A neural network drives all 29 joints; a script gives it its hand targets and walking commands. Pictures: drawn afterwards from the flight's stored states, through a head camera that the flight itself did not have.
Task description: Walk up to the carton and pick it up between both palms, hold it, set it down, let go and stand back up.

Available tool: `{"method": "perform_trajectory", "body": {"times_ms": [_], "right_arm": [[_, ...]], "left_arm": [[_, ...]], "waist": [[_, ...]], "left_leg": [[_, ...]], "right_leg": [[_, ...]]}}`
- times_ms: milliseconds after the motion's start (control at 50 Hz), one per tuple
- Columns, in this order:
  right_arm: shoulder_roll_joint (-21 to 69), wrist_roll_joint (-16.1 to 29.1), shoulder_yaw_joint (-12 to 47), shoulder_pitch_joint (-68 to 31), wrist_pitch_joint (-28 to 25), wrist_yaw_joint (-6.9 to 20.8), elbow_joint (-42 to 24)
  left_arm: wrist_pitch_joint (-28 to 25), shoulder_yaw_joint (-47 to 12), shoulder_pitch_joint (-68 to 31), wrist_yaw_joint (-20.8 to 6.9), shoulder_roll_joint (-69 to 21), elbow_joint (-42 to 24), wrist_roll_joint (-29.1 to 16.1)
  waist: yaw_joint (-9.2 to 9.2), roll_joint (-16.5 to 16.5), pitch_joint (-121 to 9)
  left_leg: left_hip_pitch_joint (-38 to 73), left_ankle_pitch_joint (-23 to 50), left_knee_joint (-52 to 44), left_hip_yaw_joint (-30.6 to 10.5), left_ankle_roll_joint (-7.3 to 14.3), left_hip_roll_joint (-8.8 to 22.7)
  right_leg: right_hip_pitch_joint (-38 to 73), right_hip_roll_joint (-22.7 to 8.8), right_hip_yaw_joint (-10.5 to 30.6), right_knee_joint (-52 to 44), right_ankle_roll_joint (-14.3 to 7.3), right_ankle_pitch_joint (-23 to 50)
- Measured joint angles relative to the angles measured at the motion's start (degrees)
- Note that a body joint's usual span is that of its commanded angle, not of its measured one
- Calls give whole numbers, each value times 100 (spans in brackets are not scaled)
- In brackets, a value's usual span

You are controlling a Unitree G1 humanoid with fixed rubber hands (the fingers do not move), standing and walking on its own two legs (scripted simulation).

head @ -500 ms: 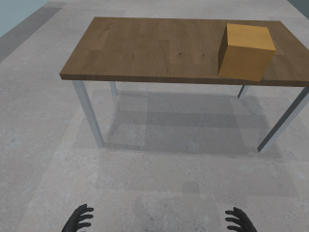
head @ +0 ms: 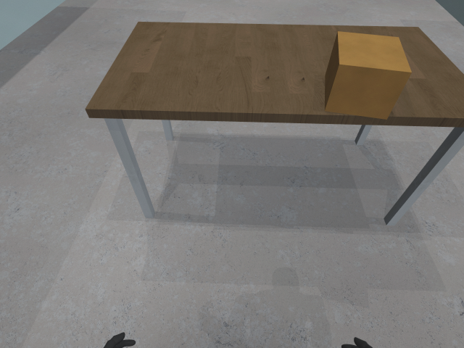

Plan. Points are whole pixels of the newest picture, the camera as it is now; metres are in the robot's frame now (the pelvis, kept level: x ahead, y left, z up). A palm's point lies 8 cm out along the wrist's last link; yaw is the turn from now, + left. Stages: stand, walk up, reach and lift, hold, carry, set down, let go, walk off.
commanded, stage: stand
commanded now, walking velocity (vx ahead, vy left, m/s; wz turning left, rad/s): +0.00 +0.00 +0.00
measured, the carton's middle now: (361, 74) +0.89 -0.38 +0.01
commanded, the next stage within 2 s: none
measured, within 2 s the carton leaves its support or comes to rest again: neither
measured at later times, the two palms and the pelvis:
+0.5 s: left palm out of the picture +0.07 +0.23 -0.10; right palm out of the picture +0.08 -0.24 -0.11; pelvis -0.01 -0.01 +0.01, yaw +1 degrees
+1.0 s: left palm out of the picture +0.04 +0.23 -0.11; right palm out of the picture +0.04 -0.24 -0.11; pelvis -0.02 -0.01 +0.01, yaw +2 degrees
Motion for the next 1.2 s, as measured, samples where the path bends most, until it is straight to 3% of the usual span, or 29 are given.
{"method": "perform_trajectory", "body": {"times_ms": [1200], "right_arm": [[-22, 19, 36, 512, -113, -45, 707]], "left_arm": [[-51, -17, 419, 38, 57, 685, -59]], "waist": [[18, 3, -269]], "left_leg": [[71, 537, -630, -171, -83, 26]], "right_leg": [[139, 28, -170, -658, -76, 495]]}}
